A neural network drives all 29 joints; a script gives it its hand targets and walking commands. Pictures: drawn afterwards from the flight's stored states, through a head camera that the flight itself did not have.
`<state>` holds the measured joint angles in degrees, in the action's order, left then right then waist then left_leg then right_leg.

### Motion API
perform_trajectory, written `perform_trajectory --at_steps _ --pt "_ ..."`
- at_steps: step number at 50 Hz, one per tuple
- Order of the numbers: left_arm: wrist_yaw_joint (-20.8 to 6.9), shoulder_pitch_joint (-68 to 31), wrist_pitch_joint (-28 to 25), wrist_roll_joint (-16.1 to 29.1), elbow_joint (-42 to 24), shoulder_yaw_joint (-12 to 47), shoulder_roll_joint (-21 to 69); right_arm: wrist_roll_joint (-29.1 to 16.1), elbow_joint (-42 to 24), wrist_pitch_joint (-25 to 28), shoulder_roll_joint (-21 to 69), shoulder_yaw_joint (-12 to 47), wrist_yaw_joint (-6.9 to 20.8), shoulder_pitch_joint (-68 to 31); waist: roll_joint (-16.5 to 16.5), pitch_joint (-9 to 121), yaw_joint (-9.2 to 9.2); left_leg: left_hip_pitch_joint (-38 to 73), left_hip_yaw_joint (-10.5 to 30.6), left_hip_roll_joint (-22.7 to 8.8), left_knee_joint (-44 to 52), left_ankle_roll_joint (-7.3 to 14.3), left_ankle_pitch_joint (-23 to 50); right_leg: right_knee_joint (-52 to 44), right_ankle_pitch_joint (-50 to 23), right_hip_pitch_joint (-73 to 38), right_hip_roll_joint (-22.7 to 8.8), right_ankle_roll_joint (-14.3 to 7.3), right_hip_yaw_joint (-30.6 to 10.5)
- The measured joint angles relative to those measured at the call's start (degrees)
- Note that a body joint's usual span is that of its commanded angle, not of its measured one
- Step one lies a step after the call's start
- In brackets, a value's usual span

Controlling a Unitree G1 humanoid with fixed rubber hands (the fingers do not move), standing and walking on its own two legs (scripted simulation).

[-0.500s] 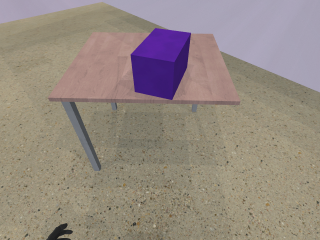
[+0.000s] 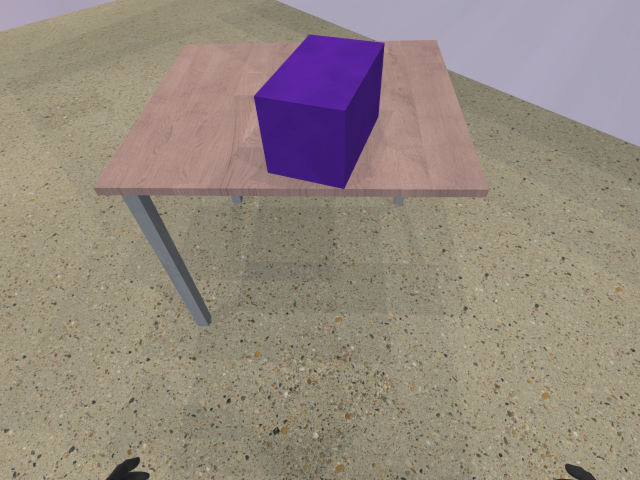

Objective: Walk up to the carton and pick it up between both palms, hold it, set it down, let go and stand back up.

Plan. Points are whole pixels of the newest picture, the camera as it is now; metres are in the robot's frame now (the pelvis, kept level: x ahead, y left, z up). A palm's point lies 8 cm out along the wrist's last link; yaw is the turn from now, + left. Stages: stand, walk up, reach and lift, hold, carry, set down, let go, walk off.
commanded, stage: walk up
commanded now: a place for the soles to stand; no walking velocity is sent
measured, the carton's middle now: (325, 108) +0.84 +0.05 +0.01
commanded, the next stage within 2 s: none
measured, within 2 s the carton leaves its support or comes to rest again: neither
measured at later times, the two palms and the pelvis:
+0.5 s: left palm out of the picture +0.10 +0.32 -0.11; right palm out of the picture +0.06 -0.30 -0.11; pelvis +0.00 +0.01 +0.00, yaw -1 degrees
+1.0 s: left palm (121, 460) +0.16 +0.30 -0.09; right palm (617, 422) +0.23 -0.36 -0.10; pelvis +0.14 -0.04 +0.00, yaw +0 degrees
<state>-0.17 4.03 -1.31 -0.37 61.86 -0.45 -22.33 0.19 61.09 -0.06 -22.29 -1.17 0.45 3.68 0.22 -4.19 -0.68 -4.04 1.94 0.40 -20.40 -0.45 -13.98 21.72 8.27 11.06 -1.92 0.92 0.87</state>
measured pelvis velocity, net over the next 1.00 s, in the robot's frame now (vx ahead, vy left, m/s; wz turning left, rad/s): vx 0.14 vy -0.04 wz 0.00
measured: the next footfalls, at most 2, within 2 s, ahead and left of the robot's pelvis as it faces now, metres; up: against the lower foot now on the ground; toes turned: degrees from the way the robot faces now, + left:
right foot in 0.76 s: +0.15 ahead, -0.16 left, +0.00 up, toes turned -5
left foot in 1.16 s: +0.37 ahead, +0.12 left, +0.00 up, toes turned +4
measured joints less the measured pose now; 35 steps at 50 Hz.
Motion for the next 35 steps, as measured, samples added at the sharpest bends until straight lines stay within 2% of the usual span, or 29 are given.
perform_trajectory --at_steps 15,24,28,31,35 --pt "-0.31 -1.46 0.42 -0.11 0.55 -0.65 0.06 0.85 2.37 -0.02 -0.16 -0.02 0.05 2.88 -0.41 1.50 0.93 0.66 -0.62 -0.02 0.62 0.27 0.33 -1.46 -0.98 -0.84 0.09 0.25 -0.60" --pt "-0.46 -1.00 0.98 -0.15 0.78 -0.79 -0.29 0.79 2.00 0.00 0.83 -0.03 0.03 3.59 -1.08 1.03 0.32 0.87 -0.73 0.62 0.82 0.67 0.48 -1.13 -0.80 -0.82 -0.53 0.56 -0.78" --pt "-2.17 2.98 1.29 -0.81 -0.67 -1.85 -0.91 1.67 -0.50 1.24 0.51 -1.74 1.32 6.04 -0.32 3.31 0.52 0.53 -1.14 -0.02 -0.58 2.68 -5.87 8.43 13.08 2.90 0.36 -1.45 -0.21" --pt "-2.95 4.07 1.27 -0.98 -1.77 -2.51 -2.40 2.10 -2.37 2.21 -0.61 -3.17 1.31 8.98 0.98 3.26 1.75 1.66 0.29 -1.50 1.60 3.78 -1.84 17.41 14.30 6.28 1.68 -2.19 0.79" --pt "-3.70 4.90 0.23 -0.57 -4.44 -3.37 -4.47 1.91 -3.49 2.06 -2.55 -3.74 1.46 10.94 0.67 1.31 1.04 4.01 -0.53 -2.22 1.97 0.94 -2.53 16.72 12.09 8.81 -0.23 -1.92 1.02"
